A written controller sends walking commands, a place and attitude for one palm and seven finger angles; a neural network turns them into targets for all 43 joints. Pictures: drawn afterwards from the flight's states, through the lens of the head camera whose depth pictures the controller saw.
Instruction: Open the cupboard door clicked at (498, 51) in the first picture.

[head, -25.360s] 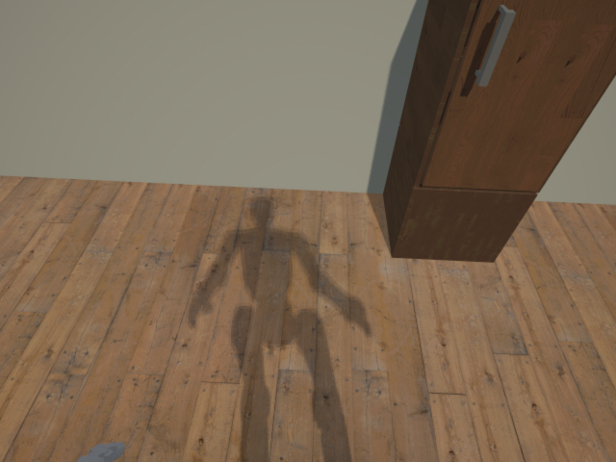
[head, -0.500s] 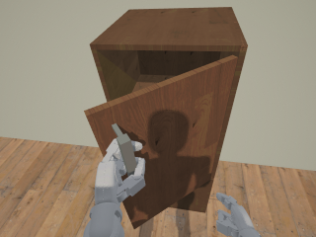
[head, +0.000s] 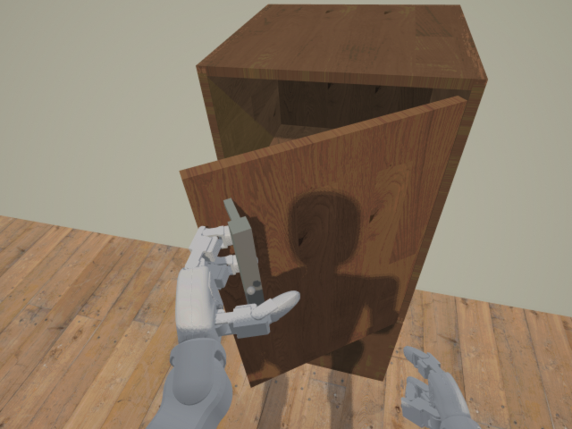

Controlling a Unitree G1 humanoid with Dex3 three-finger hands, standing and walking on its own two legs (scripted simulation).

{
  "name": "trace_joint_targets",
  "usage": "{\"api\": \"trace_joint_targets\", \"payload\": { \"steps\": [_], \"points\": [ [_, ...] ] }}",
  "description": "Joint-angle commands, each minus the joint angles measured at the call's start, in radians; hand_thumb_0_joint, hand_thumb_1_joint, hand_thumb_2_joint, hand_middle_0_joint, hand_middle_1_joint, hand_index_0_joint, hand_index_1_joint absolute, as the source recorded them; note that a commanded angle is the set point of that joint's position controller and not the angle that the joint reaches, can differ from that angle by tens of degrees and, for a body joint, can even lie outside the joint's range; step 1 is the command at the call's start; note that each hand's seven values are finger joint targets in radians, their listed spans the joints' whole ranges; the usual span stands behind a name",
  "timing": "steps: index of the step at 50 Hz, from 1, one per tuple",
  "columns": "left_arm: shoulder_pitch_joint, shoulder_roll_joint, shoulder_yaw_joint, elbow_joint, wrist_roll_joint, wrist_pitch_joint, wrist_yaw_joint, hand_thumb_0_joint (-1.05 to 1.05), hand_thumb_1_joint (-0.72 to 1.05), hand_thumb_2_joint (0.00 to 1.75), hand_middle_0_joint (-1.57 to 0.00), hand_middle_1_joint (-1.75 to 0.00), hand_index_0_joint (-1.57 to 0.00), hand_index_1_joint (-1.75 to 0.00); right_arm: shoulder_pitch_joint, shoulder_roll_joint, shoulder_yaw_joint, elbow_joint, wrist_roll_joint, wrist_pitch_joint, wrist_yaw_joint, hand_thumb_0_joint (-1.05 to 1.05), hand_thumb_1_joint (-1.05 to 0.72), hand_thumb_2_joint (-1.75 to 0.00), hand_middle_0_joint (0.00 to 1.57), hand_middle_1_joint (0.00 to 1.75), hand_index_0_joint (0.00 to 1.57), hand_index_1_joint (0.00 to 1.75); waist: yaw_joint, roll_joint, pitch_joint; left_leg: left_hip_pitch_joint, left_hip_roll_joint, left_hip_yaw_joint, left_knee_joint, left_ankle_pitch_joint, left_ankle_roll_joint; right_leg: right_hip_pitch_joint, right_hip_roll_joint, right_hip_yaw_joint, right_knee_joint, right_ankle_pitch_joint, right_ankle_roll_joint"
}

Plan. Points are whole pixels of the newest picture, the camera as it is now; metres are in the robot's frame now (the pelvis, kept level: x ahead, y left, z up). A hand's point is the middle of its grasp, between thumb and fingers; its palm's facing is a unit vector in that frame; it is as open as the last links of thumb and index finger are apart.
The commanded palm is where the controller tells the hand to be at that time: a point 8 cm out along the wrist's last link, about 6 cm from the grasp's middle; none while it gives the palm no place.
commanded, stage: open thumb and fingers to let go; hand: left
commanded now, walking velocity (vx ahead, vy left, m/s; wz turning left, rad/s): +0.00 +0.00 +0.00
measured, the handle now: (244, 259) +0.30 +0.08 +0.13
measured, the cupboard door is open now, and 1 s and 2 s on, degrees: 37 38 38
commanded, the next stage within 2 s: slide the hand sideways off the handle in 0.40 s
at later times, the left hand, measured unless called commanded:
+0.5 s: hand (245, 284) +0.25 +0.07 +0.14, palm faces +0.12 -0.99 +0.01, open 15.7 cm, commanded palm +0.19 +0.09 +0.13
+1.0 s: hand (235, 330) +0.20 +0.07 +0.13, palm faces -0.22 -0.98 -0.02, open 16.4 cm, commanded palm +0.17 +0.13 +0.13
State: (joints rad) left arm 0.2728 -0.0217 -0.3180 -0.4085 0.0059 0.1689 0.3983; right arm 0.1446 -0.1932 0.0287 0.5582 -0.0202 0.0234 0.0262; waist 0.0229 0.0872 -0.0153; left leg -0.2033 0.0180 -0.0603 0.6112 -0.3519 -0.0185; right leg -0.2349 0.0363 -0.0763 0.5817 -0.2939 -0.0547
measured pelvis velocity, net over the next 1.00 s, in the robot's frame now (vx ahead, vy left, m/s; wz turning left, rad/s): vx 0.00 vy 0.03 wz -0.03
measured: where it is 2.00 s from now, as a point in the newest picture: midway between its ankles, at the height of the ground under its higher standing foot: outside the picture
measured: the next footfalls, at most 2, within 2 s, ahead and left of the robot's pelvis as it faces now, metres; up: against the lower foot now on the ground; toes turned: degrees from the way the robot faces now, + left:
none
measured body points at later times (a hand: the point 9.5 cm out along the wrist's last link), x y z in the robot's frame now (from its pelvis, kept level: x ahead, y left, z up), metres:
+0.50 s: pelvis -0.01 +0.03 +0.00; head -0.03 +0.02 +0.45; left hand +0.24 +0.12 +0.14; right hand +0.19 -0.15 -0.08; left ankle -0.01 +0.14 -0.73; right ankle +0.02 -0.08 -0.73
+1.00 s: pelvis +0.00 +0.03 -0.01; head -0.03 +0.01 +0.44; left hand +0.20 +0.13 +0.13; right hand +0.19 -0.18 -0.06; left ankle -0.01 +0.14 -0.73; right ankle +0.02 -0.08 -0.73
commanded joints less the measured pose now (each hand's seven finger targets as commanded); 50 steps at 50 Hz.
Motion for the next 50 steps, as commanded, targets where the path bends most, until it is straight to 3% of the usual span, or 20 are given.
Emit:
{"api": "trace_joint_targets", "payload": {
  "steps": [1,6,7,12,19,25,26,27,28,29,30,31,33,36,38,42,44,47,50],
  "points": [
    [-0.175,-0.152,-0.054,-0.218,0.016,-0.055,0.0,0.0,-0.5,0.3,-0.3,-1.2,-0.3,-1.2,-0.194,-0.045,-0.012,-0.18,0.005,-0.061,-0.006,0.0,-0.9,-0.9,0.2,0.3,0.2,0.3,0.014,-0.185,-0.103,0.019,-0.038,0.038,-0.038,0.168,0.051,0.008,-0.08,0.099,-0.194,0.053,0.038],
    [-0.171,-0.205,-0.107,-0.239,0.04,-0.041,0.014,0.0,-0.5,0.3,-0.26,-0.95,-0.26,-0.95,-0.176,-0.045,-0.016,-0.178,0.007,-0.057,0.016,0.0,-0.9,-0.9,0.2,0.3,0.2,0.3,0.009,-0.13,-0.127,0.025,-0.022,0.025,-0.054,0.221,0.043,0.014,-0.059,0.042,-0.119,0.15,0.02],
    [-0.157,-0.206,-0.107,-0.235,0.042,-0.035,0.018,0.0,-0.5,0.3,-0.25,-0.9,-0.25,-0.9,-0.179,-0.047,-0.017,-0.176,0.01,-0.053,0.021,0.0,-0.9,-0.9,0.2,0.3,0.2,0.3,0.013,-0.089,-0.117,0.02,-0.018,0.02,-0.06,0.218,0.038,0.007,-0.054,0.028,-0.103,0.153,0.015],
    [-0.24,-0.219,-0.114,-0.214,0.041,-0.013,0.04,0.0,-0.5,0.3,-0.21,-0.65,-0.21,-0.65,-0.199,-0.05,-0.012,-0.166,0.014,-0.044,0.032,0.0,-0.9,-0.9,0.2,0.3,0.2,0.3,0.007,-0.083,-0.085,-0.005,-0.01,0.0,-0.076,0.168,0.031,-0.029,-0.042,0.006,-0.089,0.073,0.009],
    [-0.24,-0.244,-0.117,-0.203,0.033,0.022,0.066,0.0,-0.5,0.3,-0.15,-0.3,-0.15,-0.3,-0.218,-0.047,-0.012,-0.162,0.017,-0.022,0.048,0.0,-0.9,-0.9,0.2,0.3,0.2,0.3,0.016,-0.102,-0.127,-0.02,-0.001,-0.005,-0.081,0.19,0.022,-0.01,-0.036,-0.007,-0.052,0.096,0.004],
    [-0.264,-0.263,-0.122,-0.186,0.036,0.044,0.094,0.0,-0.5,0.3,-0.15,-0.3,-0.15,-0.3,-0.227,-0.045,-0.014,-0.156,0.017,-0.012,0.058,0.0,-0.9,-0.9,0.2,0.3,0.2,0.3,0.016,-0.083,-0.135,-0.023,0.0,-0.002,-0.073,0.181,0.02,-0.022,-0.035,-0.005,-0.049,0.081,0.003],
    [-0.29,-0.142,-0.297,-0.224,0.122,-0.001,-0.128,0.0,-0.5,0.3,-0.15,-0.3,-0.15,-0.3,-0.114,-0.109,-0.032,-0.168,0.012,0.014,0.055,0.0,-0.9,-0.9,0.2,0.3,0.2,0.3,-0.105,-0.145,-0.085,0.037,-0.016,0.002,-0.056,0.191,0.055,-0.061,-0.033,0.042,-0.054,0.154,0.014],
    [-0.323,-0.066,-0.211,-0.257,0.077,-0.04,-0.249,0.0,-0.5,0.3,-0.15,-0.3,-0.15,-0.3,-0.122,-0.095,-0.034,-0.214,0.028,0.021,0.042,0.0,-0.9,-0.9,0.2,0.3,0.2,0.3,-0.07,-0.092,-0.168,0.038,-0.021,0.014,-0.051,0.193,0.058,-0.023,-0.037,0.028,-0.026,0.191,0.008],
    [-0.32,-0.026,-0.196,-0.259,0.056,-0.068,-0.317,0.0,-0.5,0.3,-0.15,-0.3,-0.15,-0.3,-0.123,-0.089,-0.022,-0.226,0.034,0.017,0.029,0.0,-0.9,-0.9,0.2,0.3,0.2,0.3,-0.052,-0.09,-0.18,0.025,-0.027,0.014,-0.049,0.205,0.061,-0.005,-0.04,0.031,-0.008,0.212,0.007],
    [-0.301,0.005,-0.182,-0.26,0.037,-0.084,-0.384,0.0,-0.5,0.3,-0.15,-0.3,-0.15,-0.3,-0.13,-0.084,-0.015,-0.244,0.035,0.015,0.019,0.0,-0.9,-0.9,0.2,0.3,0.2,0.3,-0.044,-0.1,-0.193,0.02,-0.031,0.017,-0.052,0.192,0.062,0.01,-0.04,0.028,-0.006,0.204,0.009],
    [-0.29,0.037,-0.149,-0.23,0.009,-0.085,-0.437,0.0,-0.5,0.3,-0.15,-0.3,-0.15,-0.3,-0.128,-0.083,-0.008,-0.252,0.04,0.015,0.008,0.0,-0.9,-0.9,0.2,0.3,0.2,0.3,-0.043,-0.139,-0.163,-0.005,-0.032,0.018,-0.057,0.165,0.064,0.001,-0.042,0.031,-0.018,0.169,0.013],
    [-0.301,0.034,-0.136,-0.254,-0.014,-0.089,-0.469,0.0,-0.5,0.3,-0.15,-0.3,-0.15,-0.3,-0.132,-0.082,-0.004,-0.273,0.044,0.005,-0.002,0.0,-0.9,-0.9,0.2,0.3,0.2,0.3,-0.04,-0.148,-0.149,-0.018,-0.035,0.019,-0.059,0.134,0.067,-0.008,-0.045,0.038,-0.032,0.121,0.018],
    [-0.306,0.008,-0.118,-0.241,-0.053,-0.082,-0.484,0.0,-0.5,0.3,-0.15,-0.3,-0.15,-0.3,-0.139,-0.08,0.003,-0.286,0.049,-0.021,-0.012,0.0,-0.9,-0.9,0.2,0.3,0.2,0.3,-0.05,-0.141,-0.072,-0.041,-0.034,0.006,-0.069,0.058,0.068,-0.064,-0.043,0.028,-0.053,0.008,0.024],
    [-0.198,0.037,-0.027,-0.255,-0.088,-0.068,-0.453,0.0,-0.5,0.3,-0.15,-0.3,-0.15,-0.3,-0.138,-0.083,0.003,-0.282,0.053,-0.047,-0.016,0.0,-0.9,-0.9,0.2,0.3,0.2,0.3,-0.013,-0.167,-0.072,-0.062,-0.031,0.006,-0.075,0.058,0.058,-0.052,-0.044,0.029,-0.057,-0.023,0.025],
    [-0.174,0.031,-0.016,-0.271,-0.084,-0.06,-0.426,0.0,-0.5,0.3,-0.15,-0.3,-0.15,-0.3,-0.139,-0.082,0.003,-0.285,0.054,-0.054,-0.011,0.0,-0.9,-0.9,0.2,0.3,0.2,0.3,-0.009,-0.139,-0.076,-0.065,-0.029,0.005,-0.081,0.063,0.055,-0.055,-0.042,0.018,-0.042,-0.011,0.025],
    [-0.075,0.089,0.038,-0.281,-0.049,-0.059,-0.392,0.0,-0.5,0.3,-0.15,-0.3,-0.15,-0.3,-0.118,-0.088,-0.004,-0.285,0.048,-0.052,-0.004,0.0,-0.9,-0.9,0.2,0.3,0.2,0.3,0.008,-0.13,-0.089,-0.069,-0.028,0.016,-0.074,0.102,0.052,-0.034,-0.042,0.025,-0.033,0.031,0.02],
    [-0.057,0.092,0.036,-0.308,-0.042,-0.064,-0.393,0.0,-0.5,0.3,-0.15,-0.3,-0.15,-0.3,-0.118,-0.083,-0.003,-0.299,0.046,-0.048,-0.003,0.0,-0.9,-0.9,0.2,0.3,0.2,0.3,0.004,-0.121,-0.083,-0.073,-0.029,0.024,-0.067,0.104,0.055,-0.035,-0.042,0.031,-0.033,0.045,0.021],
    [0.004,0.161,0.116,-0.322,-0.05,-0.076,-0.402,0.0,-0.5,0.3,-0.15,-0.3,-0.15,-0.3,-0.112,-0.087,-0.001,-0.301,0.043,-0.046,-0.01,0.0,-0.9,-0.9,0.2,0.3,0.2,0.3,0.017,-0.131,-0.082,-0.08,-0.028,0.033,-0.057,0.119,0.057,-0.02,-0.042,0.042,-0.043,0.064,0.019],
    [0.024,0.154,0.116,-0.38,-0.078,-0.097,-0.426,0.0,-0.5,0.3,-0.15,-0.3,-0.15,-0.3,-0.109,-0.084,0.003,-0.314,0.047,-0.055,-0.013,0.0,-0.9,-0.9,0.2,0.3,0.2,0.3,0.01,-0.115,-0.094,-0.074,-0.027,0.039,-0.05,0.13,0.058,-0.016,-0.039,0.044,-0.04,0.09,0.023]
  ]
}}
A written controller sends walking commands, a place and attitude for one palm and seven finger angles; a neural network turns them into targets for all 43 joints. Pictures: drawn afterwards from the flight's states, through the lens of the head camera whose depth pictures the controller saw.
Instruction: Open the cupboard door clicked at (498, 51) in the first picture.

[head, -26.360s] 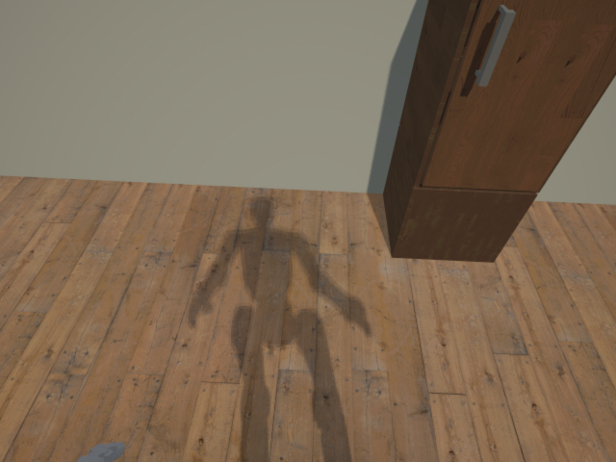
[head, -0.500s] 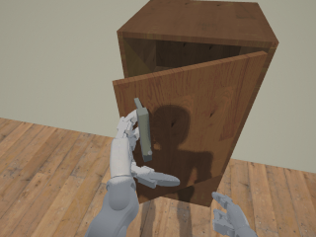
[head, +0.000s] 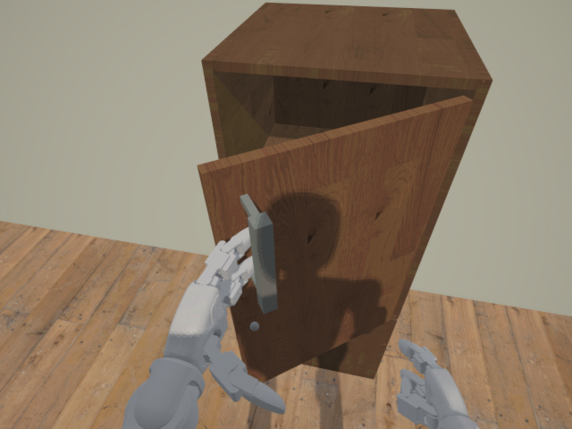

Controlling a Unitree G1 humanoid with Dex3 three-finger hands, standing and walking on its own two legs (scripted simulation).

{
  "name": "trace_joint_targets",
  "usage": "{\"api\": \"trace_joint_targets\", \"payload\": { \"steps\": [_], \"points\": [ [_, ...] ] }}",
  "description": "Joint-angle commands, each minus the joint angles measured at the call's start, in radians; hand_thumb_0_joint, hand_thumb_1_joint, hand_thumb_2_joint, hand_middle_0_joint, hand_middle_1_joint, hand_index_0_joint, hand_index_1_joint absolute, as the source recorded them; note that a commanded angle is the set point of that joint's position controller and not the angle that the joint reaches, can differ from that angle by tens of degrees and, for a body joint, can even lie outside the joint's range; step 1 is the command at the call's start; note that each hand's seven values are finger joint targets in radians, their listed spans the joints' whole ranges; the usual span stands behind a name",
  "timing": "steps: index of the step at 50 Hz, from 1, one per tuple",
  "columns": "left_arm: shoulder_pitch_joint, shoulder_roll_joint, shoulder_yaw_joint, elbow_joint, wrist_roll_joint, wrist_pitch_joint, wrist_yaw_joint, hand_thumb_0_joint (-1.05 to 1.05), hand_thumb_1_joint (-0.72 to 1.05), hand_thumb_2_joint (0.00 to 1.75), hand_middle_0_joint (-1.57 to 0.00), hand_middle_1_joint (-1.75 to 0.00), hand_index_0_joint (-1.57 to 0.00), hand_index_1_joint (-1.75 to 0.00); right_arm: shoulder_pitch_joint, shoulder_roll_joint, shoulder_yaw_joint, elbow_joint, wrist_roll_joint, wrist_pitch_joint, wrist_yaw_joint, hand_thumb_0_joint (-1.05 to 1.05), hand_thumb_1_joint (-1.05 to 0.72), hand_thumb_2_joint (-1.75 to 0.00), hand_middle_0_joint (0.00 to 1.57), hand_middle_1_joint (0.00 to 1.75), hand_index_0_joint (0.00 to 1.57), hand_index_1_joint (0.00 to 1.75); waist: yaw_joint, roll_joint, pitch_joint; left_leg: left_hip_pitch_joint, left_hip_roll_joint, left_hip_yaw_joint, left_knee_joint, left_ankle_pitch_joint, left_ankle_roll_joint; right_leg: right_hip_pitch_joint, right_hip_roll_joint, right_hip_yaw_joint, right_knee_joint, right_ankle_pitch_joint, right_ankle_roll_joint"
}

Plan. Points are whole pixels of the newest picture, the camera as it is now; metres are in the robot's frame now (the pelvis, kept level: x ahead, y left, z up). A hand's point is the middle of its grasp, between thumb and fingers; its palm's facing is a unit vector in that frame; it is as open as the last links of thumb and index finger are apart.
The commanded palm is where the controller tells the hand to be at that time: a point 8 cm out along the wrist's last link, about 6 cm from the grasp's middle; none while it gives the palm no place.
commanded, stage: slide the hand sideways off the handle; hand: left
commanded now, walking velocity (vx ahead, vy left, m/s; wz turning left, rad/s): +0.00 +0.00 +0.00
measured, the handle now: (258, 256) +0.30 +0.06 +0.14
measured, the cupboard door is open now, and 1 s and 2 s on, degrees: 38 38 38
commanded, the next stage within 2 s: draw the hand back to the body in 0.70 s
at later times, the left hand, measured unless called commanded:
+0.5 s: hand (200, 357) +0.17 +0.10 +0.13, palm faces -0.12 -0.99 -0.06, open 16.3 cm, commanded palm +0.13 +0.16 +0.14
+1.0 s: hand (161, 358) +0.16 +0.14 +0.14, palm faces -0.09 -0.99 -0.11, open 16.3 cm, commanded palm +0.13 +0.20 +0.15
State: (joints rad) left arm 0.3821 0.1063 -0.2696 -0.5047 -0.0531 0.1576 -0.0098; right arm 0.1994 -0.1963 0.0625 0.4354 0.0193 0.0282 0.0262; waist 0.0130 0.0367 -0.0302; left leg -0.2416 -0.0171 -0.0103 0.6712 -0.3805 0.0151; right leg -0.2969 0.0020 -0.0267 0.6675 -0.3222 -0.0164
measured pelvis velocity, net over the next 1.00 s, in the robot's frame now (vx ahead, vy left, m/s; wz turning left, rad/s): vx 0.00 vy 0.00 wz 0.02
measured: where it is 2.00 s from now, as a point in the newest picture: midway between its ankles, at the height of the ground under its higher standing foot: outside the picture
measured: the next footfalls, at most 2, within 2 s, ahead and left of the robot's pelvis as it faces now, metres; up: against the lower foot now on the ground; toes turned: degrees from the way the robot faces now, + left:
none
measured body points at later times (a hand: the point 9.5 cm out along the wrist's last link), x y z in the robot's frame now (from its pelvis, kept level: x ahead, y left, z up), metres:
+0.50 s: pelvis +0.01 -0.01 -0.01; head -0.01 -0.02 +0.44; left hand +0.17 +0.16 +0.14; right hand +0.20 -0.21 -0.06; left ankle -0.01 +0.11 -0.72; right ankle +0.02 -0.11 -0.72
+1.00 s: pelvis +0.00 +0.00 -0.01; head -0.02 -0.02 +0.44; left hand +0.16 +0.20 +0.14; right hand +0.20 -0.20 -0.05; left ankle -0.01 +0.11 -0.72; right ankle +0.02 -0.11 -0.72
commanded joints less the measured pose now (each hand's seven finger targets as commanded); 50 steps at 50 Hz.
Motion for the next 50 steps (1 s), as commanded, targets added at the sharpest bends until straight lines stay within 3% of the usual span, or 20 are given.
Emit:
{"api": "trace_joint_targets", "payload": {
  "steps": [1,2,6,7,10,12,15,19,21,23,29,31,32,35,38,40,42,46,47,50],
  "points": [
    [-0.09,0.035,0.08,-0.292,-0.031,-0.092,-0.025,0.0,-0.5,0.3,-0.15,-0.3,-0.15,-0.3,-0.162,-0.083,-0.03,-0.188,0.009,-0.067,-0.017,0.0,-0.9,-0.9,0.2,0.3,0.2,0.3,0.013,-0.073,-0.074,-0.037,0.008,-0.009,-0.105,0.152,0.025,0.041,-0.005,-0.001,-0.135,0.112,-0.012],
    [-0.088,0.046,0.096,-0.287,-0.038,-0.095,-0.031,0.0,-0.5,0.3,-0.15,-0.3,-0.15,-0.3,-0.162,-0.086,-0.03,-0.182,0.009,-0.073,-0.02,0.0,-0.9,-0.9,0.2,0.3,0.2,0.3,0.014,-0.033,-0.056,-0.033,0.009,-0.011,-0.105,0.142,0.023,0.027,-0.004,-0.002,-0.141,0.094,-0.015],
    [-0.025,0.066,0.124,-0.317,-0.067,-0.124,-0.072,0.0,-0.5,0.3,-0.15,-0.3,-0.15,-0.3,-0.135,-0.093,-0.034,-0.177,0.013,-0.112,-0.027,0.0,-0.9,-0.9,0.2,0.3,0.2,0.3,0.006,-0.063,-0.073,-0.035,0.01,-0.012,-0.091,0.153,0.026,0.029,-0.003,0.0,-0.142,0.112,-0.008],
    [0.013,0.063,0.126,-0.303,-0.07,-0.125,-0.086,0.0,-0.5,0.3,-0.15,-0.3,-0.15,-0.3,-0.127,-0.098,-0.035,-0.172,0.013,-0.118,-0.027,0.0,-0.9,-0.9,0.2,0.3,0.2,0.3,0.008,-0.036,-0.064,-0.034,0.012,-0.012,-0.091,0.158,0.023,0.023,-0.002,-0.008,-0.135,0.121,-0.011],
    [0.055,0.084,0.142,-0.333,-0.081,-0.138,-0.113,0.0,-0.5,0.3,-0.15,-0.3,-0.15,-0.3,-0.109,-0.101,-0.037,-0.176,0.016,-0.143,-0.028,0.0,-0.9,-0.9,0.2,0.3,0.2,0.3,0.002,-0.057,-0.071,-0.046,0.012,-0.018,-0.085,0.187,0.025,0.025,-0.001,-0.013,-0.112,0.174,-0.006],
    [0.132,0.098,0.164,-0.33,-0.083,-0.143,-0.129,0.0,-0.5,0.3,-0.15,-0.3,-0.15,-0.3,-0.099,-0.107,-0.041,-0.175,0.016,-0.153,-0.028,0.0,-0.9,-0.9,0.2,0.3,0.2,0.3,0.015,-0.026,-0.075,-0.05,0.011,-0.014,-0.081,0.202,0.022,0.029,-0.002,-0.017,-0.097,0.195,-0.009],
    [0.172,0.105,0.177,-0.36,-0.092,-0.155,-0.142,0.0,-0.5,0.3,-0.15,-0.3,-0.15,-0.3,-0.089,-0.107,-0.043,-0.184,0.018,-0.171,-0.028,0.0,-0.9,-0.9,0.2,0.3,0.2,0.3,0.012,-0.066,-0.076,-0.068,0.013,-0.015,-0.072,0.209,0.023,0.025,-0.001,-0.017,-0.088,0.21,-0.005],
    [0.234,0.131,0.229,-0.377,-0.111,-0.179,-0.149,0.0,-0.5,0.3,-0.15,-0.3,-0.15,-0.3,-0.083,-0.107,-0.045,-0.185,0.016,-0.194,-0.033,0.0,-0.9,-0.9,0.2,0.3,0.2,0.3,0.02,-0.064,-0.065,-0.092,0.011,-0.016,-0.058,0.197,0.022,0.016,-0.002,-0.016,-0.081,0.194,-0.005],
    [0.24,0.145,0.256,-0.378,-0.118,-0.194,-0.155,0.0,-0.5,0.3,-0.15,-0.3,-0.15,-0.3,-0.074,-0.111,-0.048,-0.182,0.017,-0.201,-0.037,0.0,-0.9,-0.9,0.2,0.3,0.2,0.3,0.019,-0.067,-0.065,-0.098,0.01,-0.012,-0.047,0.197,0.021,0.009,-0.002,-0.009,-0.083,0.193,-0.004],
    [0.237,0.137,0.248,-0.394,-0.125,-0.211,-0.16,0.0,-0.5,0.3,-0.15,-0.3,-0.15,-0.3,-0.072,-0.115,-0.049,-0.184,0.019,-0.213,-0.037,0.0,-0.9,-0.9,0.2,0.3,0.2,0.3,0.015,-0.025,-0.061,-0.099,0.01,-0.015,-0.047,0.179,0.019,-0.008,-0.002,-0.018,-0.072,0.168,-0.004],
    [0.236,0.162,0.287,-0.356,-0.149,-0.241,-0.191,0.0,-0.5,0.3,-0.15,-0.3,-0.15,-0.3,-0.062,-0.123,-0.053,-0.167,0.023,-0.26,-0.052,0.0,-0.9,-0.9,0.2,0.3,0.2,0.3,0.011,-0.044,-0.052,-0.127,0.008,-0.02,-0.025,0.125,0.02,-0.033,-0.006,-0.001,-0.09,0.088,-0.001],
    [0.222,0.181,0.311,-0.342,-0.155,-0.238,-0.2,0.0,-0.5,0.3,-0.15,-0.3,-0.15,-0.3,-0.061,-0.124,-0.053,-0.162,0.025,-0.272,-0.058,0.0,-0.9,-0.9,0.2,0.3,0.2,0.3,0.011,-0.054,-0.056,-0.139,0.008,-0.019,-0.018,0.118,0.021,-0.032,-0.008,0.008,-0.096,0.073,0.002],
    [0.222,0.214,0.351,-0.319,-0.155,-0.236,-0.198,0.0,-0.5,0.3,-0.15,-0.3,-0.15,-0.3,-0.066,-0.125,-0.055,-0.15,0.026,-0.274,-0.061,0.0,-0.9,-0.9,0.2,0.3,0.2,0.3,0.02,-0.027,-0.056,-0.132,0.01,-0.02,-0.022,0.115,0.017,-0.029,-0.009,0.009,-0.098,0.065,-0.004],
    [0.223,0.171,0.315,-0.333,-0.171,-0.233,-0.216,0.0,-0.5,0.3,-0.15,-0.3,-0.15,-0.3,-0.069,-0.122,-0.048,-0.16,0.028,-0.289,-0.062,0.0,-0.9,-0.9,0.2,0.3,0.2,0.3,0.017,-0.035,-0.059,-0.136,0.008,-0.021,-0.028,0.124,0.018,-0.022,-0.008,-0.003,-0.087,0.09,0.0],
    [0.202,0.17,0.316,-0.341,-0.188,-0.232,-0.223,0.0,-0.5,0.3,-0.15,-0.3,-0.15,-0.3,-0.077,-0.125,-0.046,-0.155,0.03,-0.311,-0.064,0.0,-0.9,-0.9,0.2,0.3,0.2,0.3,0.017,-0.022,-0.061,-0.126,0.007,-0.026,-0.031,0.12,0.019,-0.024,-0.006,-0.006,-0.09,0.089,0.0],
    [0.229,0.166,0.317,-0.337,-0.187,-0.234,-0.225,0.0,-0.5,0.3,-0.15,-0.3,-0.15,-0.3,-0.075,-0.124,-0.048,-0.152,0.031,-0.321,-0.063,0.0,-0.9,-0.9,0.2,0.3,0.2,0.3,0.022,-0.049,-0.06,-0.132,0.008,-0.026,-0.03,0.13,0.018,-0.019,-0.003,-0.009,-0.086,0.101,0.0],
    [0.211,0.223,0.371,-0.33,-0.178,-0.23,-0.213,0.0,-0.5,0.3,-0.15,-0.3,-0.15,-0.3,-0.078,-0.126,-0.051,-0.141,0.031,-0.323,-0.065,0.0,-0.9,-0.9,0.2,0.3,0.2,0.3,0.031,-0.023,-0.063,-0.128,0.01,-0.027,-0.035,0.127,0.015,-0.02,-0.003,-0.009,-0.084,0.095,-0.004],
    [0.208,0.229,0.412,-0.317,-0.185,-0.22,-0.212,0.0,-0.5,0.3,-0.15,-0.3,-0.15,-0.3,-0.081,-0.119,-0.047,-0.137,0.033,-0.319,-0.071,0.0,-0.9,-0.9,0.2,0.3,0.2,0.3,0.035,-0.038,-0.051,-0.128,0.011,-0.028,-0.049,0.131,0.014,-0.012,0.0,-0.016,-0.091,0.1,-0.004],
    [0.195,0.241,0.425,-0.299,-0.182,-0.213,-0.212,0.0,-0.5,0.3,-0.15,-0.3,-0.15,-0.3,-0.084,-0.124,-0.049,-0.126,0.035,-0.317,-0.074,0.0,-0.9,-0.9,0.2,0.3,0.2,0.3,0.036,-0.012,-0.051,-0.115,0.014,-0.027,-0.051,0.13,0.012,-0.015,0.001,-0.016,-0.095,0.097,-0.006],
    [0.15,0.228,0.416,-0.312,-0.21,-0.203,-0.234,0.0,-0.5,0.3,-0.15,-0.3,-0.15,-0.3,-0.09,-0.13,-0.04,-0.13,0.039,-0.327,-0.079,0.0,-0.9,-0.9,0.2,0.3,0.2,0.3,0.026,-0.019,-0.041,-0.112,0.014,-0.034,-0.07,0.107,0.012,-0.011,0.003,-0.025,-0.107,0.075,-0.002]
  ]
}}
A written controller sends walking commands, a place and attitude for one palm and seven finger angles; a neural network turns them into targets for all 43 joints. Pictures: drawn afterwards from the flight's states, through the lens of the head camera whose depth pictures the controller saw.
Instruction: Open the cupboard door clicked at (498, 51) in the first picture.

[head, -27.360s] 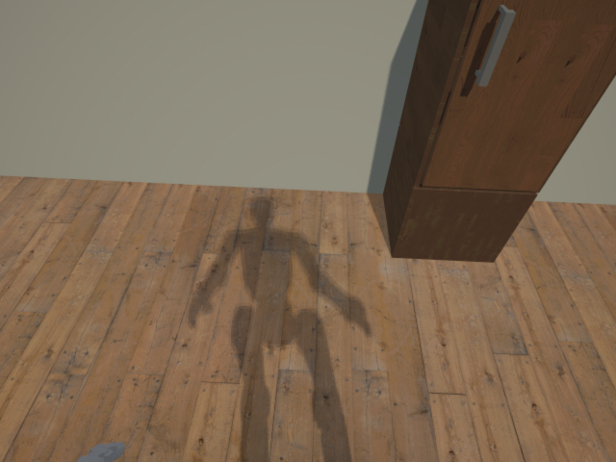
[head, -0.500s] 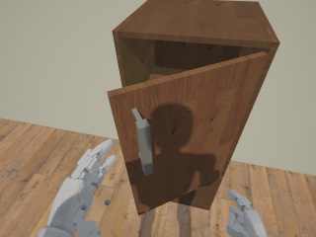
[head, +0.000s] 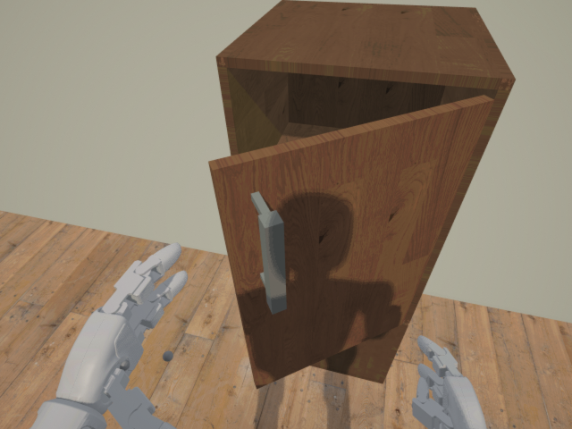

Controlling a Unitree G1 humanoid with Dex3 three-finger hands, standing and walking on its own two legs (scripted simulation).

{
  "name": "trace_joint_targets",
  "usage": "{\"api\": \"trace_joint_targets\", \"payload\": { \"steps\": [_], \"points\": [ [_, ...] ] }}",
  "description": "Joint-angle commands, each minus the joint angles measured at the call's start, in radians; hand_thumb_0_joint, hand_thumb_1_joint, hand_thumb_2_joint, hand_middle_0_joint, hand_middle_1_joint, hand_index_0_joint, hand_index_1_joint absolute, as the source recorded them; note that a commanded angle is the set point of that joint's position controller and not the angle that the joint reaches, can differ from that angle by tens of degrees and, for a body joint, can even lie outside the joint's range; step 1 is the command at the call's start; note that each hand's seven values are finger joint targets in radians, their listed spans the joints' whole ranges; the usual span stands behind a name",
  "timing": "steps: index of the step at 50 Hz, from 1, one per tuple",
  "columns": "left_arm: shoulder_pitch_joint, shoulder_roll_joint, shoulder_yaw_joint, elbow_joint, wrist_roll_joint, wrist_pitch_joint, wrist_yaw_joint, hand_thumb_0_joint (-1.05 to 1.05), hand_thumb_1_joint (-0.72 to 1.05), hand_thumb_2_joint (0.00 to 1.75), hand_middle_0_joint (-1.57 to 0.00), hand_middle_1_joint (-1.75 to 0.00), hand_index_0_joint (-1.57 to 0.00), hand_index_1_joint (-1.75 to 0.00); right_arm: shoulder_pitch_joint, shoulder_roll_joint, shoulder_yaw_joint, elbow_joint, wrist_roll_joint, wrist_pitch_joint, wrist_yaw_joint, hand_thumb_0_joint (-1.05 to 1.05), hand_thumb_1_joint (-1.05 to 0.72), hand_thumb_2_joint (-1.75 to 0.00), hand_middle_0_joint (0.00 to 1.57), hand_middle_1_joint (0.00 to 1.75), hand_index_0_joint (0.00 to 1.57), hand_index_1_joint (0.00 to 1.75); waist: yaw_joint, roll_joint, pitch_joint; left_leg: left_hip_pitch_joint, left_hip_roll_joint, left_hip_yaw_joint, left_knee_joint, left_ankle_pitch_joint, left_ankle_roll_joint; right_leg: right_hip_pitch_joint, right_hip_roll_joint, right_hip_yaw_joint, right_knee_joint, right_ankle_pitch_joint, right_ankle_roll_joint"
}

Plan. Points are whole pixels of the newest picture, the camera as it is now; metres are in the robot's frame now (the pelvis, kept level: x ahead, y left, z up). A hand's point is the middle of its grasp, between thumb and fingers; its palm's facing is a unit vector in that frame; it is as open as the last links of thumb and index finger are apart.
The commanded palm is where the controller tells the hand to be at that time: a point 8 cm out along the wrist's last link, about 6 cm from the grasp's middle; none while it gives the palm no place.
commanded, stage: draw the hand back to the body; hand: left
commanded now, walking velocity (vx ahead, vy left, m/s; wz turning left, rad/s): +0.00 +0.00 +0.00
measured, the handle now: (268, 256) +0.29 +0.06 +0.14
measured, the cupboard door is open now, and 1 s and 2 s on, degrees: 38 38 38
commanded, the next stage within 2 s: step back with the hand held close in 1.38 s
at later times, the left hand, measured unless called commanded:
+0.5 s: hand (105, 330) +0.17 +0.20 +0.16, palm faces +0.25 -0.93 -0.29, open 14.9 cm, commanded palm +0.13 +0.25 +0.18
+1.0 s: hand (68, 282) +0.21 +0.26 +0.18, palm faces +0.43 -0.82 -0.39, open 9.1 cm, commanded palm +0.16 +0.30 +0.20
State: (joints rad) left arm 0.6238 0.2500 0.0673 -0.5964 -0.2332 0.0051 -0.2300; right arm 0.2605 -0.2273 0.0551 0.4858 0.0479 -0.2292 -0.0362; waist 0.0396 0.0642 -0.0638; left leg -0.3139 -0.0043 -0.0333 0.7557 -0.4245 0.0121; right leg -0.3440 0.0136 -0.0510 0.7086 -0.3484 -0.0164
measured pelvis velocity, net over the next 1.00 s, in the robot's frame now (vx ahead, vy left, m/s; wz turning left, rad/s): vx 0.02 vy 0.01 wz -0.03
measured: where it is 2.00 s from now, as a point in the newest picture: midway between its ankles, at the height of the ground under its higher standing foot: outside the picture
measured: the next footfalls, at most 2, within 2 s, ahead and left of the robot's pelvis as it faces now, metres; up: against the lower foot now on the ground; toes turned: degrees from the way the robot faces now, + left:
none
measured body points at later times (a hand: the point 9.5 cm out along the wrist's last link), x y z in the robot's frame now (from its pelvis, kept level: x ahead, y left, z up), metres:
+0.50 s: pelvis +0.00 +0.01 +0.01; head -0.02 +0.00 +0.46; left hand +0.15 +0.25 +0.18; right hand +0.19 -0.20 -0.04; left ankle -0.01 +0.11 -0.71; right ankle +0.02 -0.11 -0.71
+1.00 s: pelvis +0.02 +0.01 +0.02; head +0.00 -0.01 +0.47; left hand +0.18 +0.30 +0.20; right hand +0.21 -0.22 -0.05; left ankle -0.01 +0.11 -0.71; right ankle +0.02 -0.11 -0.71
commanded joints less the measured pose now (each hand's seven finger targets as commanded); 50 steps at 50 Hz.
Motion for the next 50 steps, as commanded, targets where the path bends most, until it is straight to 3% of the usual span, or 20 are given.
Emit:
{"api": "trace_joint_targets", "payload": {
  "steps": [1,3,5,7,10,15,16,17,18,20,22,24,27,29,38,40,50],
  "points": [
    [-0.097,0.091,0.087,-0.22,-0.035,-0.045,-0.022,0.0,-0.5,0.3,-0.15,-0.3,-0.15,-0.3,-0.155,-0.099,-0.033,-0.181,0.012,-0.076,-0.019,0.0,-0.9,-0.9,0.2,0.3,0.2,0.3,0.002,-0.036,-0.01,-0.033,0.001,-0.011,-0.154,0.158,0.016,0.038,-0.007,0.001,-0.151,0.111,-0.002],
    [-0.106,0.097,0.093,-0.223,-0.042,-0.038,-0.035,0.0,-0.5,0.3,-0.15,-0.3,-0.15,-0.3,-0.159,-0.101,-0.028,-0.179,0.014,-0.088,-0.019,0.0,-0.9,-0.9,0.2,0.3,0.2,0.3,0.005,-0.009,-0.023,-0.019,0.0,-0.016,-0.166,0.164,0.014,0.047,-0.007,-0.005,-0.15,0.123,-0.003],
    [-0.127,0.116,0.114,-0.201,-0.05,-0.029,-0.048,0.0,-0.5,0.3,-0.15,-0.3,-0.15,-0.3,-0.157,-0.104,-0.029,-0.168,0.016,-0.094,-0.023,0.0,-0.9,-0.9,0.2,0.3,0.2,0.3,0.002,-0.042,-0.013,-0.021,0.001,-0.016,-0.166,0.163,0.016,0.047,-0.004,-0.001,-0.164,0.12,-0.001],
    [-0.135,0.149,0.158,-0.177,-0.051,-0.018,-0.05,0.0,-0.5,0.3,-0.15,-0.3,-0.15,-0.3,-0.162,-0.107,-0.03,-0.157,0.015,-0.098,-0.027,0.0,-0.9,-0.9,0.2,0.3,0.2,0.3,0.009,-0.036,-0.011,-0.014,0.004,-0.019,-0.177,0.163,0.013,0.055,-0.003,-0.004,-0.171,0.117,-0.005],
    [-0.16,0.149,0.18,-0.161,-0.063,-0.001,-0.058,0.0,-0.5,0.3,-0.15,-0.3,-0.15,-0.3,-0.169,-0.108,-0.026,-0.152,0.018,-0.096,-0.029,0.0,-0.9,-0.9,0.2,0.3,0.2,0.3,0.011,-0.028,0.005,-0.01,0.006,-0.022,-0.199,0.163,0.01,0.06,0.001,-0.01,-0.179,0.115,-0.004],
    [-0.167,0.173,0.233,-0.151,-0.094,0.013,-0.083,0.0,-0.32,0.37,-0.16,-0.3,-0.16,-0.3,-0.176,-0.109,-0.023,-0.145,0.021,-0.104,-0.031,0.0,-0.9,-0.9,0.2,0.3,0.2,0.3,0.018,-0.005,-0.028,0.02,0.001,-0.019,-0.212,0.215,0.004,0.099,0.005,-0.016,-0.189,0.18,-0.007],
    [-0.202,0.256,0.241,-0.312,0.085,-0.073,0.108,0.0,-0.29,0.39,-0.16,-0.3,-0.16,-0.3,-0.156,-0.086,-0.033,-0.154,-0.016,-0.094,-0.045,0.0,-0.9,-0.9,0.2,0.3,0.2,0.3,0.047,-0.021,0.021,-0.034,0.008,-0.011,-0.24,0.209,0.0,0.129,0.009,0.024,-0.218,0.172,-0.009],
    [-0.123,0.201,0.224,-0.23,0.108,-0.082,0.191,0.0,-0.26,0.4,-0.16,-0.3,-0.16,-0.3,-0.143,-0.08,-0.037,-0.122,-0.03,-0.093,-0.052,0.0,-0.9,-0.9,0.2,0.3,0.2,0.3,0.035,-0.022,0.072,-0.034,0.013,-0.013,-0.246,0.162,-0.011,0.103,0.001,0.027,-0.238,0.123,-0.018],
    [-0.06,0.116,0.158,-0.205,0.109,-0.075,0.217,0.0,-0.22,0.42,-0.16,-0.3,-0.16,-0.3,-0.147,-0.081,-0.032,-0.128,-0.036,-0.086,-0.046,0.0,-0.9,-0.9,0.2,0.3,0.2,0.3,0.023,-0.047,0.084,-0.043,0.012,-0.023,-0.259,0.15,-0.011,0.11,-0.003,0.021,-0.232,0.111,-0.019],
    [-0.05,0.12,0.156,-0.197,0.141,-0.09,0.263,0.0,-0.15,0.45,-0.16,-0.3,-0.16,-0.3,-0.144,-0.081,-0.038,-0.114,-0.031,-0.056,-0.039,0.0,-0.9,-0.9,0.2,0.3,0.2,0.3,0.021,0.0,0.072,-0.017,0.018,-0.009,-0.265,0.171,-0.007,0.132,-0.008,0.03,-0.239,0.131,-0.019],
    [-0.065,0.18,0.2,-0.191,0.165,-0.112,0.303,0.0,-0.08,0.48,-0.16,-0.3,-0.16,-0.3,-0.148,-0.089,-0.048,-0.096,-0.035,-0.044,-0.046,0.0,-0.9,-0.9,0.2,0.3,0.2,0.3,0.027,0.036,0.039,0.016,0.02,-0.002,-0.277,0.178,-0.006,0.158,-0.015,0.035,-0.249,0.138,-0.022],
    [-0.078,0.16,0.183,-0.19,0.178,-0.127,0.324,0.0,-0.01,0.51,-0.17,-0.3,-0.17,-0.3,-0.147,-0.084,-0.047,-0.099,-0.039,-0.035,-0.047,0.0,-0.9,-0.9,0.2,0.3,0.2,0.3,0.021,0.015,0.025,0.037,0.019,-0.005,-0.292,0.178,-0.003,0.167,-0.016,0.036,-0.258,0.126,-0.02],
    [-0.124,0.2,0.219,-0.17,0.192,-0.14,0.353,0.0,0.09,0.55,-0.17,-0.3,-0.17,-0.3,-0.156,-0.092,-0.052,-0.077,-0.042,-0.026,-0.058,0.0,-0.9,-0.9,0.2,0.3,0.2,0.3,0.021,0.001,0.025,0.07,0.02,-0.005,-0.303,0.189,0.002,0.176,-0.02,0.04,-0.28,0.127,-0.019],
    [-0.144,0.191,0.216,-0.167,0.195,-0.145,0.363,0.0,0.17,0.58,-0.17,-0.3,-0.17,-0.3,-0.162,-0.088,-0.052,-0.071,-0.043,-0.022,-0.061,0.0,-0.9,-0.9,0.2,0.3,0.2,0.3,0.018,0.01,0.025,0.085,0.018,-0.006,-0.316,0.198,0.002,0.183,-0.021,0.041,-0.285,0.132,-0.019],
    [-0.145,0.215,0.293,-0.087,0.19,-0.152,0.372,0.0,0.48,0.72,-0.19,-0.3,-0.19,-0.3,-0.18,-0.089,-0.06,-0.031,-0.043,0.01,-0.055,0.0,-0.9,-0.9,0.2,0.3,0.2,0.3,0.034,-0.006,0.02,0.131,0.028,0.001,-0.354,0.368,-0.009,0.247,-0.022,0.035,-0.282,0.269,-0.017],
    [-0.142,0.22,0.312,-0.054,0.184,-0.148,0.37,0.0,0.55,0.75,-0.19,-0.3,-0.19,-0.3,-0.184,-0.088,-0.063,-0.027,-0.042,0.022,-0.052,0.0,-0.9,-0.9,0.2,0.3,0.2,0.3,0.036,-0.035,0.032,0.134,0.03,0.006,-0.355,0.394,-0.008,0.251,-0.02,0.036,-0.288,0.293,-0.015],
    [-0.243,0.279,0.39,-0.052,0.178,-0.151,0.374,0.0,0.9,0.9,-0.2,-0.3,-0.2,-0.3,-0.187,-0.092,-0.072,-0.016,-0.039,0.053,-0.048,0.0,-0.9,-0.9,0.2,0.3,0.2,0.3,0.032,0.032,-0.006,0.19,0.029,0.022,-0.362,0.451,-0.007,0.273,-0.021,0.047,-0.311,0.337,-0.013]
  ]
}}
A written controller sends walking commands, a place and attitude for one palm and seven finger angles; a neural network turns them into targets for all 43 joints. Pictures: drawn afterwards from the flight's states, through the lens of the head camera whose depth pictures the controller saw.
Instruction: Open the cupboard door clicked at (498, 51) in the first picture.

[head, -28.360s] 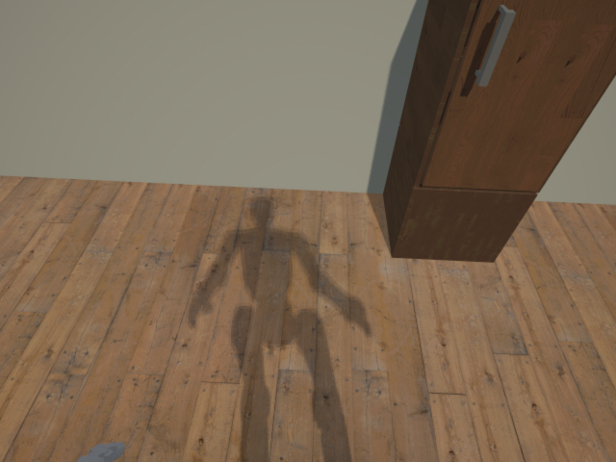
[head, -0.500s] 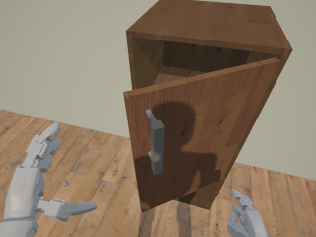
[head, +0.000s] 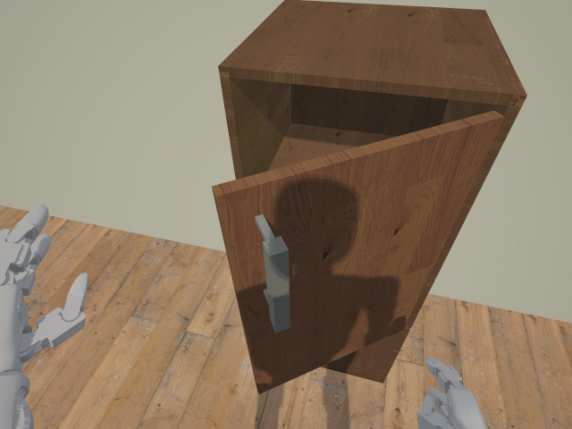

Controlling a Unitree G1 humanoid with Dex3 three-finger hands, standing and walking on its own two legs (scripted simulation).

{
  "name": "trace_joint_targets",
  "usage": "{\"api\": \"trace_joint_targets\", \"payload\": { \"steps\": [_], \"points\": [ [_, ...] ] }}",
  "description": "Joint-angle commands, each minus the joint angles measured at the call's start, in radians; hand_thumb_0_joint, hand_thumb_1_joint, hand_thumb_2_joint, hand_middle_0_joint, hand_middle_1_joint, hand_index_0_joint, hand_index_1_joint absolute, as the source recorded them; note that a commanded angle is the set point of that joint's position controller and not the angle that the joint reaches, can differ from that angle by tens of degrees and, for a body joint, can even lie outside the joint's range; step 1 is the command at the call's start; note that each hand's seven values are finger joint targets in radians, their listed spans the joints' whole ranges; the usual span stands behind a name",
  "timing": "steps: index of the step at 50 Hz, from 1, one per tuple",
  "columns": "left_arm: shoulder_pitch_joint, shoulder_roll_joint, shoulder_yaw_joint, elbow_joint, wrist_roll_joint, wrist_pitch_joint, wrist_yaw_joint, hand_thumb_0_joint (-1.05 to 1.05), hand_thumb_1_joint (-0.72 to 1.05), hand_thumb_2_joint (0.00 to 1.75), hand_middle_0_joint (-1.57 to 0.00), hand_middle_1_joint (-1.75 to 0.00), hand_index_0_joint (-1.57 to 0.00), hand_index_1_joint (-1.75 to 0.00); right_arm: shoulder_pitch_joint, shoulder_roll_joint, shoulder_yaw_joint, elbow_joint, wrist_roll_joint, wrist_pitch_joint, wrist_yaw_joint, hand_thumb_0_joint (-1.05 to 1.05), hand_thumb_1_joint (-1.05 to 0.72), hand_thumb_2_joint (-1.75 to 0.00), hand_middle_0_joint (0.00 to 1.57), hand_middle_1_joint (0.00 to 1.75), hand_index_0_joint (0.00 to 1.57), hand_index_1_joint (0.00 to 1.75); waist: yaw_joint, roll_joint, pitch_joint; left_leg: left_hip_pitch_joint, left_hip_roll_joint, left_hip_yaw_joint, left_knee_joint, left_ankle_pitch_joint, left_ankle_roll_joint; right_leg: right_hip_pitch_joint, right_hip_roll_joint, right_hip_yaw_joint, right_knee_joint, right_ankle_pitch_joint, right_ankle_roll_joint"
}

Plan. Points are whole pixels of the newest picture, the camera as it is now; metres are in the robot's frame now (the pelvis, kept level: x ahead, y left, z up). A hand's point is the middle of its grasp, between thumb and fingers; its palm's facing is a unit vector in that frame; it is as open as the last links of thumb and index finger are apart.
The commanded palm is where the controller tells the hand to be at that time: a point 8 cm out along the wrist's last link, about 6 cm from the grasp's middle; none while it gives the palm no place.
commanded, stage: draw the hand back to the body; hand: left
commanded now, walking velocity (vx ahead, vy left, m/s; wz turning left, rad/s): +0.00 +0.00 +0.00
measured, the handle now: (271, 277) +0.27 +0.06 +0.12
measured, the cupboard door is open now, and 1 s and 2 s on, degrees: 38 38 38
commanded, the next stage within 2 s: step back with the hand held close in 0.38 s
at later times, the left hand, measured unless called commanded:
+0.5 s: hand (71, 313) +0.18 +0.25 +0.16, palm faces +0.47 -0.80 -0.38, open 7.4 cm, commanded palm +0.13 +0.29 +0.18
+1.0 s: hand (29, 355) +0.13 +0.26 +0.16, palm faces +0.39 -0.76 -0.52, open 7.4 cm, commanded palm +0.08 +0.30 +0.18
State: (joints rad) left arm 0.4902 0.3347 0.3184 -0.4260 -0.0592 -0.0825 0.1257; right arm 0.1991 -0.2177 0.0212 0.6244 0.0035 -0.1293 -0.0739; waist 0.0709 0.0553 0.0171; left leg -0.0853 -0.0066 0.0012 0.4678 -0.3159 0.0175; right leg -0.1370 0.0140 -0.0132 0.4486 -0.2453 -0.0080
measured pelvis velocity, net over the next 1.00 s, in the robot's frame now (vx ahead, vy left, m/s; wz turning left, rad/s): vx -0.08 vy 0.01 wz -0.04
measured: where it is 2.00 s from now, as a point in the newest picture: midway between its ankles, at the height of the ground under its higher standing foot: outside the picture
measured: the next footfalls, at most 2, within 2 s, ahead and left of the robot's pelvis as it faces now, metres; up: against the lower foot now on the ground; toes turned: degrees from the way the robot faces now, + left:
right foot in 1.58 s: -0.26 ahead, -0.09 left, +0.00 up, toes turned -2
left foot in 1.76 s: -0.16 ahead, +0.08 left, +0.00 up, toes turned -1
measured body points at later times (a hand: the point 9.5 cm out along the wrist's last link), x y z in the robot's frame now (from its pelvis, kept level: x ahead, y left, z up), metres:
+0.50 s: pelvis -0.01 -0.01 +0.00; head -0.03 -0.03 +0.45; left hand +0.15 +0.29 +0.18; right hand +0.18 -0.23 -0.08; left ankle -0.04 +0.11 -0.74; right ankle +0.00 -0.12 -0.74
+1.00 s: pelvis -0.08 +0.01 -0.01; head -0.06 +0.00 +0.44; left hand +0.10 +0.30 +0.19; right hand +0.08 -0.25 -0.09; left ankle -0.04 +0.11 -0.74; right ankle +0.00 -0.12 -0.74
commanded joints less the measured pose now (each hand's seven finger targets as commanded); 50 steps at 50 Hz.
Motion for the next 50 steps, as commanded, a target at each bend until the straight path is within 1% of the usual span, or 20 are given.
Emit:
{"api": "trace_joint_targets", "payload": {
  "steps": [1,2,6,12,18,24,25,26,27,29,31,33,36,37,38,41,42,44,47,50],
  "points": [
    [-0.1,0.179,0.127,-0.208,0.001,-0.062,0.016,0.0,0.9,0.9,-0.2,-0.3,-0.2,-0.3,-0.125,-0.101,-0.037,-0.154,0.003,-0.048,-0.009,0.0,-0.9,-0.9,0.2,0.3,0.2,0.3,0.0,0.021,-0.083,-0.037,0.031,-0.013,-0.077,0.345,-0.011,0.065,-0.022,0.006,-0.053,0.239,-0.019],
    [-0.098,0.176,0.118,-0.21,0.004,-0.062,0.015,0.0,0.9,0.9,-0.2,-0.3,-0.2,-0.3,-0.126,-0.108,-0.039,-0.152,0.004,-0.048,-0.008,0.0,-0.9,-0.9,0.2,0.3,0.2,0.3,0.001,0.041,-0.092,-0.032,0.034,-0.015,-0.076,0.368,-0.013,0.072,-0.023,0.005,-0.05,0.249,-0.021],
    [-0.084,0.159,0.1,-0.191,0.0,-0.055,0.009,0.0,0.9,0.9,-0.2,-0.3,-0.2,-0.3,-0.127,-0.109,-0.043,-0.154,0.004,-0.04,0.0,0.0,-0.9,-0.9,0.2,0.3,0.2,0.3,-0.002,-0.016,-0.082,-0.034,0.032,-0.009,-0.076,0.357,-0.007,0.068,-0.019,0.004,-0.06,0.253,-0.015],
    [-0.102,0.199,0.131,-0.213,0.005,-0.06,0.012,0.0,0.9,0.9,-0.2,-0.3,-0.2,-0.3,-0.135,-0.109,-0.044,-0.153,0.004,-0.036,-0.002,0.0,-0.9,-0.9,0.2,0.3,0.2,0.3,0.003,0.026,-0.088,-0.035,0.032,-0.01,-0.082,0.35,-0.009,0.081,-0.021,0.007,-0.061,0.254,-0.02],
    [-0.102,0.183,0.121,-0.21,0.003,-0.06,0.011,0.0,0.9,0.9,-0.2,-0.3,-0.2,-0.3,-0.137,-0.101,-0.039,-0.153,0.004,-0.037,0.001,0.0,-0.9,-0.9,0.2,0.3,0.2,0.3,0.0,0.039,-0.071,-0.041,0.029,-0.011,-0.089,0.319,-0.009,0.073,-0.019,0.01,-0.072,0.23,-0.02],
    [-0.098,0.169,0.11,-0.163,-0.001,-0.06,0.008,0.0,0.9,0.9,-0.2,-0.3,-0.2,-0.3,-0.143,-0.1,-0.042,-0.152,0.008,-0.033,-0.001,0.0,-0.9,-0.9,0.2,0.3,0.2,0.3,-0.003,-0.004,-0.04,-0.049,0.028,-0.007,-0.093,0.237,0.0,0.046,-0.017,0.016,-0.097,0.159,-0.016],
    [-0.19,0.215,0.144,-0.176,-0.002,-0.066,0.015,0.0,0.9,0.9,-0.2,-0.3,-0.2,-0.3,-0.144,-0.104,-0.041,-0.146,0.009,-0.034,-0.003,0.0,-0.9,-0.9,0.2,0.3,0.2,0.3,-0.009,-0.007,-0.044,-0.052,0.023,-0.006,-0.094,0.214,0.002,0.045,-0.018,0.024,-0.106,0.141,-0.016],
    [-0.276,0.326,0.267,-0.189,0.0,-0.114,0.018,0.0,0.9,0.9,-0.2,-0.3,-0.2,-0.3,-0.109,-0.121,-0.041,-0.178,0.021,-0.02,-0.002,0.0,-0.9,-0.9,0.2,0.3,0.2,0.3,-0.051,-0.055,0.026,-0.099,0.037,-0.023,-0.07,0.137,0.021,-0.064,-0.061,0.147,-0.171,0.169,-0.016],
    [-0.288,0.327,0.26,-0.167,0.01,-0.14,0.014,0.0,0.9,0.9,-0.2,-0.3,-0.2,-0.3,-0.113,-0.114,-0.04,-0.158,0.017,-0.01,-0.006,0.0,-0.9,-0.9,0.2,0.3,0.2,0.3,-0.05,-0.017,0.022,-0.097,0.03,-0.037,-0.058,0.108,0.023,-0.072,-0.087,0.16,-0.182,0.163,-0.025],
    [-0.111,0.206,0.166,-0.094,0.011,-0.131,-0.002,0.0,0.9,0.9,-0.2,-0.3,-0.2,-0.3,-0.117,-0.116,-0.045,-0.167,0.009,0.004,-0.002,0.0,-0.9,-0.9,0.2,0.3,0.2,0.3,-0.057,-0.05,-0.022,-0.061,0.036,-0.034,-0.049,0.18,0.022,-0.069,-0.093,0.152,-0.158,0.241,-0.022],
    [-0.067,0.18,0.133,-0.133,0.018,-0.135,-0.006,0.0,0.9,0.9,-0.2,-0.3,-0.2,-0.3,-0.116,-0.127,-0.054,-0.18,0.007,0.014,0.002,0.0,-0.9,-0.9,0.2,0.3,0.2,0.3,-0.059,-0.014,-0.084,-0.047,0.051,-0.021,-0.048,0.259,0.017,-0.042,-0.094,0.133,-0.11,0.343,-0.015],
    [-0.016,0.189,0.143,-0.161,0.02,-0.136,0.002,0.0,0.9,0.9,-0.2,-0.3,-0.2,-0.3,-0.116,-0.131,-0.059,-0.19,0.006,0.021,-0.001,0.0,-0.9,-0.9,0.2,0.3,0.2,0.3,-0.054,0.031,-0.138,-0.06,0.068,-0.027,-0.066,0.338,0.012,-0.004,-0.088,0.112,-0.055,0.402,-0.008],
    [0.027,0.228,0.188,-0.204,0.022,-0.136,0.014,0.0,0.9,0.9,-0.2,-0.3,-0.2,-0.3,-0.115,-0.129,-0.07,-0.213,0.01,0.036,0.0,0.0,-0.9,-0.9,0.2,0.3,0.2,0.3,-0.052,-0.059,-0.182,-0.105,0.074,-0.033,-0.056,0.343,0.011,0.014,-0.083,0.11,-0.024,0.41,0.0],
    [0.035,0.267,0.227,-0.217,0.023,-0.14,0.023,0.0,0.9,0.9,-0.2,-0.3,-0.2,-0.3,-0.123,-0.132,-0.074,-0.208,0.01,0.041,-0.005,0.0,-0.9,-0.9,0.2,0.3,0.2,0.3,-0.045,-0.029,-0.192,-0.121,0.073,-0.041,-0.063,0.335,0.008,0.022,-0.089,0.109,-0.013,0.404,-0.005],
    [0.053,0.258,0.227,-0.224,0.021,-0.143,0.025,0.0,0.9,0.9,-0.2,-0.3,-0.2,-0.3,-0.116,-0.121,-0.073,-0.218,0.011,0.045,-0.007,0.0,-0.9,-0.9,0.2,0.3,0.2,0.3,-0.05,-0.053,-0.19,-0.137,0.077,-0.041,-0.063,0.325,0.011,0.021,-0.088,0.114,-0.002,0.405,-0.002],
    [0.069,0.27,0.251,-0.246,0.021,-0.154,0.034,0.0,0.9,0.9,-0.2,-0.3,-0.2,-0.3,-0.111,-0.119,-0.08,-0.229,0.014,0.05,-0.01,0.0,-0.9,-0.9,0.2,0.3,0.2,0.3,-0.054,-0.062,-0.179,-0.189,0.076,-0.046,-0.052,0.259,0.016,-0.004,-0.089,0.132,0.01,0.359,-0.001],
    [0.069,0.29,0.273,-0.255,0.024,-0.161,0.04,0.0,0.9,0.9,-0.2,-0.3,-0.2,-0.3,-0.115,-0.126,-0.083,-0.222,0.011,0.05,-0.014,0.0,-0.9,-0.9,0.2,0.3,0.2,0.3,-0.05,-0.007,-0.18,-0.207,0.078,-0.056,-0.069,0.251,0.017,0.005,-0.087,0.123,0.027,0.347,-0.002],
    [0.084,0.262,0.254,-0.255,0.028,-0.167,0.044,0.0,0.9,0.9,-0.2,-0.3,-0.2,-0.3,-0.109,-0.121,-0.081,-0.232,0.013,0.045,-0.016,0.0,-0.9,-0.9,0.2,0.3,0.2,0.3,-0.054,0.008,-0.16,-0.268,0.097,-0.065,-0.089,0.2,0.03,0.013,-0.068,0.113,0.061,0.308,0.011],
    [0.065,0.252,0.25,-0.252,0.04,-0.174,0.047,0.0,0.9,0.9,-0.2,-0.3,-0.2,-0.3,-0.107,-0.136,-0.084,-0.23,0.012,0.032,-0.019,0.0,-0.9,-0.9,0.2,0.3,0.2,0.3,-0.053,0.068,-0.12,-0.398,0.117,-0.088,-0.13,0.025,0.054,0.047,-0.051,0.11,0.112,0.236,0.018],
    [0.031,0.223,0.228,-0.23,0.055,-0.183,0.047,0.0,0.9,0.9,-0.2,-0.3,-0.2,-0.3,-0.086,-0.142,-0.083,-0.235,0.014,0.017,-0.019,0.0,-0.9,-0.9,0.2,0.3,0.2,0.3,-0.061,0.03,-0.069,-0.566,0.138,-0.117,-0.159,-0.211,0.08,0.086,-0.041,0.115,0.177,0.146,0.024]
  ]
}}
